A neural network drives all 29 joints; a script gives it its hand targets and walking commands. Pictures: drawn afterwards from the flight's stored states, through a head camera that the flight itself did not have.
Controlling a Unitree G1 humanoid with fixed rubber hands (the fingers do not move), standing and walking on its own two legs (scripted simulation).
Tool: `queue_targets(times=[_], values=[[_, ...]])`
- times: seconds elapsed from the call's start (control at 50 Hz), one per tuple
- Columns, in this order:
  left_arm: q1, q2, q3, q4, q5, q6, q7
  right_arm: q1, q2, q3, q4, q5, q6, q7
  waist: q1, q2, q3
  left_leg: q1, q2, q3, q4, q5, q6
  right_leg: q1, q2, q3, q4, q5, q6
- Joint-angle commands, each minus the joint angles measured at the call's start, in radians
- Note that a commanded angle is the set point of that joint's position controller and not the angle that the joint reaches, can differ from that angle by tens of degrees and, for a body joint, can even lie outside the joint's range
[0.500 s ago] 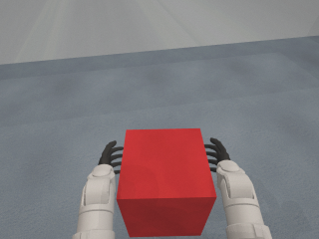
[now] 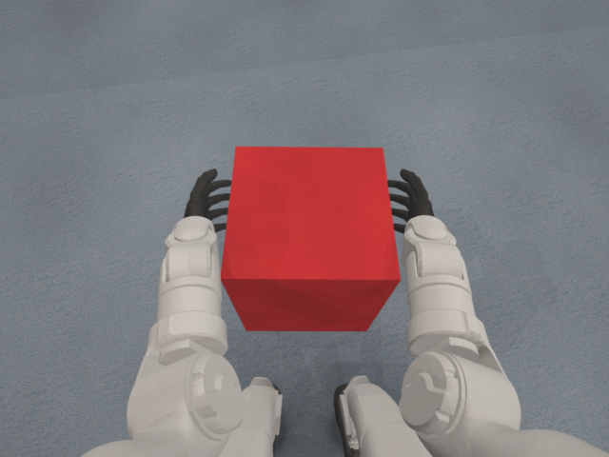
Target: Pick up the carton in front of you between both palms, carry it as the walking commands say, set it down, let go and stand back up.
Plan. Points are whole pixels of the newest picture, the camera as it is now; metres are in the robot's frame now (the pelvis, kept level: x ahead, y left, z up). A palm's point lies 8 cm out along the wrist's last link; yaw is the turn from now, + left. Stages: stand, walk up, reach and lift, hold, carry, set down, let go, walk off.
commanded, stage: set down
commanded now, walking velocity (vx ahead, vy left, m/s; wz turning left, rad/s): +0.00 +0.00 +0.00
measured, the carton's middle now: (307, 248) +0.39 +0.00 -0.11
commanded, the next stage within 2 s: none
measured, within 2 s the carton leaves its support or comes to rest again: rests again in 1.82 s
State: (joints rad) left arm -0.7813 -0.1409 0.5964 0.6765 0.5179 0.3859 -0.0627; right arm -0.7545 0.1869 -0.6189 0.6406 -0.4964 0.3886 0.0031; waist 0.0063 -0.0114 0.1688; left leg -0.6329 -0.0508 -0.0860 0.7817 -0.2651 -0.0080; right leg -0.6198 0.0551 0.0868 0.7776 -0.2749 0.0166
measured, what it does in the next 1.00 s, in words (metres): lowers itself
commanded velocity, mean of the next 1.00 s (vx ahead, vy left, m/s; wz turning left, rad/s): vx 0.00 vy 0.00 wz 0.00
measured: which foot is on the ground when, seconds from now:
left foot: down 0.00-1.00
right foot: down 0.00-1.00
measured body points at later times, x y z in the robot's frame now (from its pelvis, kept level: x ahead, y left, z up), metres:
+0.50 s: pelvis +0.02 +0.01 -0.11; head +0.28 +0.02 +0.26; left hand +0.48 +0.17 -0.21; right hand +0.46 -0.14 -0.21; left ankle +0.08 +0.12 -0.70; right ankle +0.07 -0.13 -0.70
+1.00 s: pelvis -0.02 +0.01 -0.24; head +0.31 +0.04 +0.06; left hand +0.52 +0.18 -0.36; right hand +0.50 -0.13 -0.36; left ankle +0.08 +0.12 -0.70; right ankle +0.07 -0.13 -0.70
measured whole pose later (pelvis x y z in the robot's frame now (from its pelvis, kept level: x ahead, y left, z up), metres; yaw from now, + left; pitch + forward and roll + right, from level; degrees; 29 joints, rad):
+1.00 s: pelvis -0.02 +0.01 -0.24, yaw -2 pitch +46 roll -3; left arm -1.25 0.15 0.39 0.80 0.22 0.30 0.00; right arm -1.15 0.05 -0.53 0.64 -0.19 0.29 -0.14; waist 0.01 -0.03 0.01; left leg -2.05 -0.12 -0.09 1.77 -0.52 -0.03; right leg -2.01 0.14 0.08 1.75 -0.54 0.09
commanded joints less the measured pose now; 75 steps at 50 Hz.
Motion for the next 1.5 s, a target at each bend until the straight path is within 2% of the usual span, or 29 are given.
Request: queue_targets(times=[0.0,0.04,0.1,0.16,0.22,0.36,0.5,0.74,0.96,1.1,1.38,1.42,1.48], values=[[-0.450,-0.655,-0.350,0.050,-0.150,-0.127,-0.129,-0.470,0.678,0.373,0.045,0.151,-0.129,0.131,-0.006,0.021,-0.554,0.082,-0.080,0.063,-0.024,0.055,0.012,0.011,0.079,-0.072,-0.037,0.024,-0.003],[-0.484,-0.714,-0.450,0.032,-0.203,-0.184,-0.144,-0.505,0.748,0.472,0.024,0.194,-0.186,0.136,-0.018,0.014,-0.688,0.050,-0.085,0.061,0.043,0.120,0.005,-0.027,0.087,-0.071,0.029,0.089,0.007],[-0.537,-0.796,-0.621,-0.046,-0.283,-0.229,-0.164,-0.559,0.843,0.649,-0.063,0.275,-0.230,0.147,-0.007,0.017,-0.988,0.014,-0.087,0.066,0.147,0.261,-0.001,-0.033,0.096,-0.071,0.138,0.244,0.021],[-0.544,-0.836,-0.768,-0.132,-0.362,-0.225,-0.170,-0.583,0.883,0.805,-0.154,0.356,-0.228,0.150,0.005,0.023,-1.298,0.009,-0.089,0.066,0.243,0.415,-0.007,-0.053,0.105,-0.076,0.242,0.377,0.028],[-0.511,-0.859,-0.831,-0.150,-0.392,-0.194,-0.175,-0.544,0.903,0.867,-0.171,0.392,-0.200,0.154,0.014,0.034,-1.372,-0.039,-0.088,0.065,0.303,0.466,-0.017,-0.179,0.109,-0.079,0.299,0.385,0.037],[-0.461,-0.855,-0.759,-0.037,-0.364,-0.126,-0.199,-0.507,0.891,0.776,-0.073,0.365,-0.139,0.179,0.016,0.027,-1.187,-0.301,-0.087,0.067,0.370,0.335,-0.018,-0.469,0.112,-0.088,0.373,0.246,0.042],[-0.516,-0.786,-0.690,0.033,-0.359,-0.154,-0.176,-0.579,0.832,0.697,-0.019,0.354,-0.169,0.146,0.017,0.024,-1.184,-0.453,-0.095,0.070,0.486,0.342,-0.022,-0.663,0.120,-0.097,0.487,0.221,0.048],[-0.789,-0.687,-0.697,0.044,-0.417,-0.137,-0.137,-0.882,0.747,0.699,-0.052,0.420,-0.163,0.070,0.025,0.031,-1.347,-0.593,-0.108,0.112,0.696,0.181,-0.036,-0.775,0.145,-0.145,0.713,0.081,0.063],[-0.997,-0.613,-0.619,0.138,-0.412,-0.096,-0.150,-1.101,0.694,0.587,0.007,0.414,-0.118,0.063,0.019,0.054,-1.269,-0.740,-0.103,0.129,0.835,0.049,-0.030,-0.905,0.144,-0.178,0.870,-0.032,0.053],[-1.088,-0.560,-0.615,0.183,-0.431,-0.101,-0.152,-1.207,0.634,0.565,0.016,0.435,-0.126,0.063,0.014,0.072,-1.241,-0.783,-0.092,0.126,0.929,0.065,-0.030,-0.973,0.136,-0.194,0.974,-0.031,0.046],[-1.250,-0.447,-0.706,0.217,-0.553,-0.133,-0.148,-1.384,0.532,0.643,-0.001,0.565,-0.159,0.043,0.012,0.085,-1.248,-0.765,-0.056,0.110,1.146,0.209,-0.023,-0.999,0.114,-0.201,1.181,0.071,0.037],[-1.282,-0.444,-0.719,0.196,-0.580,-0.144,-0.153,-1.409,0.530,0.660,-0.007,0.581,-0.166,0.042,0.024,0.056,-1.244,-0.855,-0.058,0.109,1.161,0.203,-0.017,-0.940,0.111,-0.188,1.212,0.108,0.031],[-1.287,-0.424,-0.732,0.174,-0.618,-0.157,-0.156,-1.422,0.550,0.702,-0.026,0.616,-0.174,0.036,0.040,0.011,-1.270,-0.854,-0.057,0.101,1.192,0.278,-0.003,-0.889,0.114,-0.185,1.247,0.187,0.029]])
